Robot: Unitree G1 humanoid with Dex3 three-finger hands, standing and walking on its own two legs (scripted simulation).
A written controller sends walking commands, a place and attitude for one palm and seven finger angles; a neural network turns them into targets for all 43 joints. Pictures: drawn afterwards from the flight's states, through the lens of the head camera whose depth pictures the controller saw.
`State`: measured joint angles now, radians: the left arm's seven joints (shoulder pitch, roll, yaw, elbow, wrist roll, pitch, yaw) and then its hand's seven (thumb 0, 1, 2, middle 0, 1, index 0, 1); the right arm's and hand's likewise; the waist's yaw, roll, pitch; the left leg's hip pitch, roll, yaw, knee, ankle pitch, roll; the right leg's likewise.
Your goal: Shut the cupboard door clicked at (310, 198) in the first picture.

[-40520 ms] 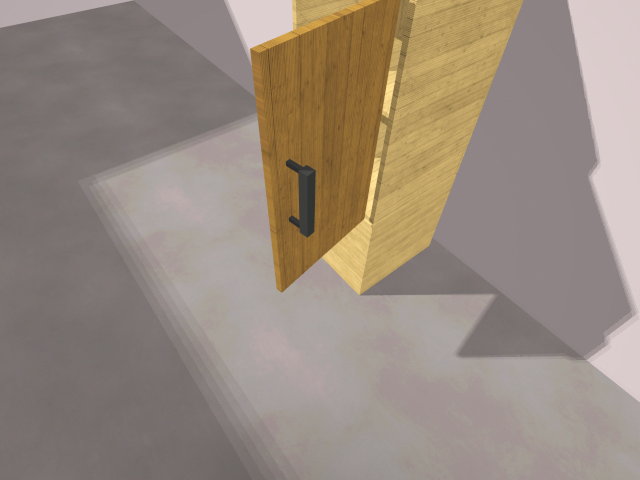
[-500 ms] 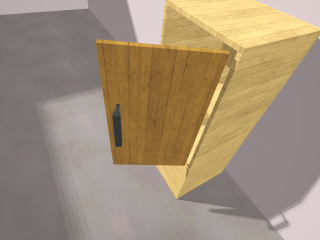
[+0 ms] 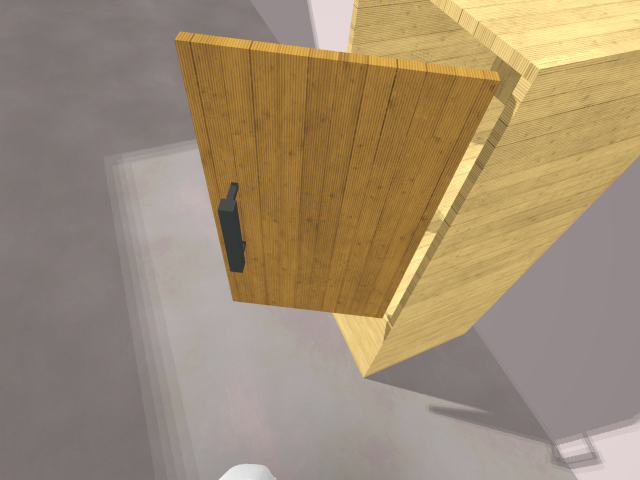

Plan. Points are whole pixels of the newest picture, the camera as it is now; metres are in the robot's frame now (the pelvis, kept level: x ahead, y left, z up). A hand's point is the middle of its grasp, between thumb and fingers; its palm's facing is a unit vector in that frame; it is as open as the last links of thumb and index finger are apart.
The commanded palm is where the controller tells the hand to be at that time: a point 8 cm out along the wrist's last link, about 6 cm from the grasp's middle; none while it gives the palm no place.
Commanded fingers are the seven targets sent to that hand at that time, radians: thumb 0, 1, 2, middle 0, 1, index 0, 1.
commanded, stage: come to a stop and stand still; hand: left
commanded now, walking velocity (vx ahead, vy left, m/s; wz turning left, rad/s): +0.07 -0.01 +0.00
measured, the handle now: (235, 229) +0.46 +0.17 -0.03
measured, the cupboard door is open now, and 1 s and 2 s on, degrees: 62 62 62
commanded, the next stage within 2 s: none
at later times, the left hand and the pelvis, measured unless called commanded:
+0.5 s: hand out of the picture +0.00 +0.25 -0.18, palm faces +0.00 -0.98 -0.18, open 7.4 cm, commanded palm none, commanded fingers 0.00 0.90 0.90 -0.20 -0.30 -0.20 -0.30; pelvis -0.03 +0.07 +0.01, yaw -2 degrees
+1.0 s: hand out of the picture -0.12 +0.22 -0.17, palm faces +0.01 -0.99 -0.15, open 7.3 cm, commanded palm none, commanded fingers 0.00 0.90 0.90 -0.20 -0.30 -0.20 -0.30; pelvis -0.05 +0.07 +0.01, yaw -1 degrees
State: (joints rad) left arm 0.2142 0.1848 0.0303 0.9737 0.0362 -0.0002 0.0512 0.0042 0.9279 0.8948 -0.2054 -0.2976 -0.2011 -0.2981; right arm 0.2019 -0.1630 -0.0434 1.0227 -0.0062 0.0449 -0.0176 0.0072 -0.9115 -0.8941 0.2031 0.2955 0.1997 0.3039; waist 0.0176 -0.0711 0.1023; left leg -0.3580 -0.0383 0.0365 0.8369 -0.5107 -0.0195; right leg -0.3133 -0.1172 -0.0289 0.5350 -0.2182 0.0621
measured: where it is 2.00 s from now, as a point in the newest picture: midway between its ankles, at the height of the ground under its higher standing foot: outside the picture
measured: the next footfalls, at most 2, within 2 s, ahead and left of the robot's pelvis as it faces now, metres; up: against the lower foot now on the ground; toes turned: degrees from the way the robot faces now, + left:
right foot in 0.48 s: -0.04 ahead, -0.07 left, +0.00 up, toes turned -2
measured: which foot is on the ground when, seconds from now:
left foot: down 0.00-1.00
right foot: down 0.00-0.08, up 0.10-0.46, down 0.48-1.00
